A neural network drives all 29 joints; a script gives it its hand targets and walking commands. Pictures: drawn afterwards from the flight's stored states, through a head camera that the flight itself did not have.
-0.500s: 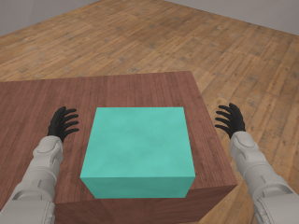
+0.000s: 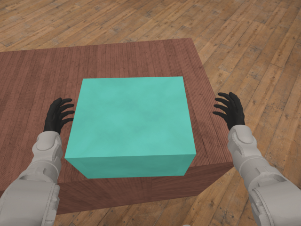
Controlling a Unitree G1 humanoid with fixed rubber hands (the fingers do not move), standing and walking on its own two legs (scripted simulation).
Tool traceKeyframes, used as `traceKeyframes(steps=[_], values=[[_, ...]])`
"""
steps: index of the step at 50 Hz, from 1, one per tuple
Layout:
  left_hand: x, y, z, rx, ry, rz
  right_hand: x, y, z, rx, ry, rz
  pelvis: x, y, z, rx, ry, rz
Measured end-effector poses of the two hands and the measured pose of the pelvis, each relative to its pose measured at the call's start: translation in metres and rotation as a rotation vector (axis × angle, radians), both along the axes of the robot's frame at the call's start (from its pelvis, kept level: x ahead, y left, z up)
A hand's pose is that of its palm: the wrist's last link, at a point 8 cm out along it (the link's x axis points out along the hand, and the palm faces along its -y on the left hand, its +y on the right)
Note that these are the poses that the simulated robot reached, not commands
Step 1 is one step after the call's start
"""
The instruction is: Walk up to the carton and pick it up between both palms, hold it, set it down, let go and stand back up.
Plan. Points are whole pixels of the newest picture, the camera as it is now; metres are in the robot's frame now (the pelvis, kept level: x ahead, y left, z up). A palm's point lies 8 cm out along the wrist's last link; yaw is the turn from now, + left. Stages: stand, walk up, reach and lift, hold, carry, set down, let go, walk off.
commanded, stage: reach and lift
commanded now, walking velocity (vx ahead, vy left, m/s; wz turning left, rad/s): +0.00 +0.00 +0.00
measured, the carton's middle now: (134, 128) +0.42 +0.04 -0.02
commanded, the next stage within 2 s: none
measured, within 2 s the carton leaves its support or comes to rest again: neither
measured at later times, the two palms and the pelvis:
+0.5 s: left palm (61, 126) +0.43 +0.24 +0.01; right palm (214, 120) +0.41 -0.19 +0.01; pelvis +0.01 +0.00 +0.00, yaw +0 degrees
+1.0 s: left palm (63, 127) +0.42 +0.23 +0.01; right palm (206, 122) +0.41 -0.17 +0.00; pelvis +0.01 +0.00 +0.00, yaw +0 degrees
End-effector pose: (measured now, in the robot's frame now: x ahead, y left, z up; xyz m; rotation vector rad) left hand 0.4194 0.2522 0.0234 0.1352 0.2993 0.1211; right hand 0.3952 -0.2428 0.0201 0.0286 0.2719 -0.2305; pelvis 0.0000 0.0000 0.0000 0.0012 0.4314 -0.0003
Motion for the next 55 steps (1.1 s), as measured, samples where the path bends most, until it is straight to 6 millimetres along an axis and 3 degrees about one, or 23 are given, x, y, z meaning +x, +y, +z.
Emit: traceKeyframes(steps=[6, 12, 26, 43, 55], values=[[-0.001, -0.005, -0.002, -0.001, 0.008, -0.009, 0.006, 0.000, 0.010, -0.012, -0.014, 0.007, -0.002, -0.001, -0.002, 0.001, -0.010, 0.001], [-0.001, -0.005, -0.005, -0.009, 0.010, -0.006, 0.004, 0.006, 0.002, -0.008, 0.032, 0.013, 0.000, -0.001, -0.003, 0.001, -0.013, 0.001], [0.007, -0.014, -0.010, -0.036, -0.013, -0.027, 0.014, 0.054, -0.009, -0.027, 0.016, 0.092, 0.006, 0.004, -0.005, -0.009, -0.001, 0.006], [0.006, -0.020, -0.010, -0.046, -0.015, -0.027, 0.012, 0.063, -0.012, -0.053, 0.004, 0.097, 0.005, 0.004, -0.005, -0.011, -0.004, 0.008], [0.005, -0.019, -0.011, -0.042, -0.013, -0.012, 0.015, 0.081, -0.016, -0.044, 0.010, 0.130, 0.006, 0.004, -0.005, -0.010, -0.001, 0.009]])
